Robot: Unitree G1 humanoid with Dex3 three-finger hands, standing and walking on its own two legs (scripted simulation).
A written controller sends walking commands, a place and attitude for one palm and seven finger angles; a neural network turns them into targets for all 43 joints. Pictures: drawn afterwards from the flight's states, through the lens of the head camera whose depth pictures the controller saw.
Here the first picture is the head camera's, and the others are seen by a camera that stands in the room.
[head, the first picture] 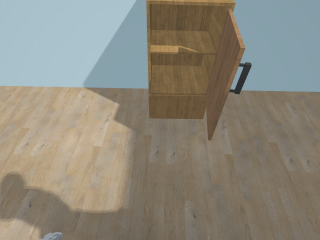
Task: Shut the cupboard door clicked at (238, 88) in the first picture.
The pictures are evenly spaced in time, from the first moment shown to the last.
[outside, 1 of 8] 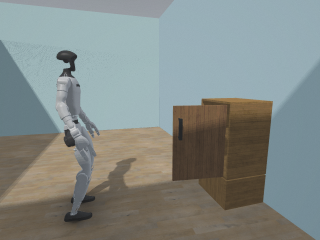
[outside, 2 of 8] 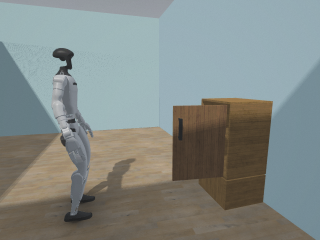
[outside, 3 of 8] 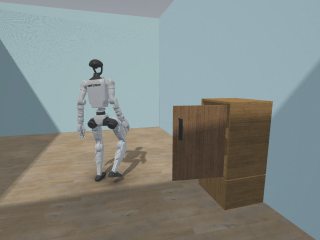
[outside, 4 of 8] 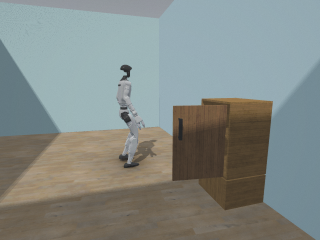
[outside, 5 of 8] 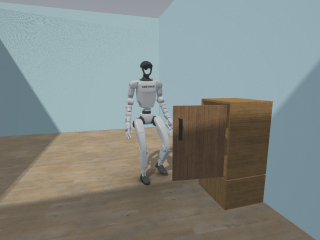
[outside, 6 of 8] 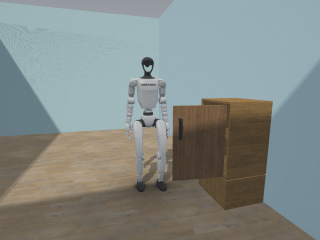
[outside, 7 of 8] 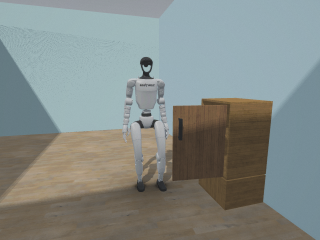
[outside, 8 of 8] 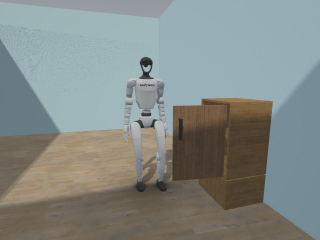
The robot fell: no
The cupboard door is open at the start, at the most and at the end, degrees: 83 83 83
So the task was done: no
